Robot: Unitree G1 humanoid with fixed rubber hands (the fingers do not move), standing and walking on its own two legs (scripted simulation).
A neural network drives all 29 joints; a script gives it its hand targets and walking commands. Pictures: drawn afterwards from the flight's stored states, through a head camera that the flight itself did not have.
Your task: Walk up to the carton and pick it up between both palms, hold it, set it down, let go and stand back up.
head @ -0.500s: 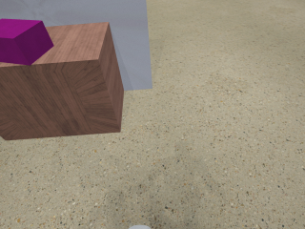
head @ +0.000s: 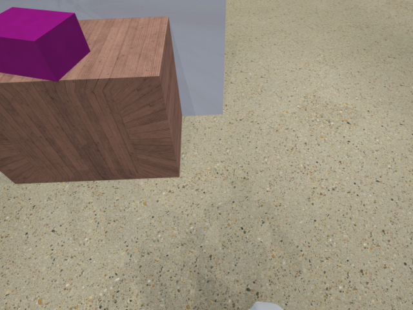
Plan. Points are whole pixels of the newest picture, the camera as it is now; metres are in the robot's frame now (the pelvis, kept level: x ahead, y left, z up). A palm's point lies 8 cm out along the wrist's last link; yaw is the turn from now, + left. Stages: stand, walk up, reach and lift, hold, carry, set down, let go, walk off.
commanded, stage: walk up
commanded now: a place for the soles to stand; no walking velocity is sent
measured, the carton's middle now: (34, 42) +1.04 +0.70 +0.01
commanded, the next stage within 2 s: none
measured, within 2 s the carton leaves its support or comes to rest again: neither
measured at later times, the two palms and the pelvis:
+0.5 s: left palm out of the picture +0.13 +0.44 -0.12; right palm (301, 282) +0.19 -0.18 -0.13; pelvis +0.11 +0.12 -0.02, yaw +3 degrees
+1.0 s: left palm out of the picture +0.23 +0.51 -0.09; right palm (263, 260) +0.24 -0.11 -0.14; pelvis +0.20 +0.19 -0.01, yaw +0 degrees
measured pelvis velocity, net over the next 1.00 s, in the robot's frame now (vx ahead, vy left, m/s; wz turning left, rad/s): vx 0.20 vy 0.19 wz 0.01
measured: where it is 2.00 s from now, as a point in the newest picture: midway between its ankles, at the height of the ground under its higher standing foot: (130, 280)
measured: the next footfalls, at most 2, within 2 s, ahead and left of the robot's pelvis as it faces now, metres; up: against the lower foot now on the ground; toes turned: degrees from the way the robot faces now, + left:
right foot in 0.04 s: +0.11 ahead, -0.12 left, +0.00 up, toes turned -4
left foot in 0.46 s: +0.21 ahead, +0.23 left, +0.00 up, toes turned +2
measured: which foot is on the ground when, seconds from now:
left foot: down 0.00-0.08, up 0.10-0.44, down 0.46-0.96, up 0.98-1.00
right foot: up 0.00-0.02, down 0.04-0.48, up 0.50-0.92, down 0.94-1.00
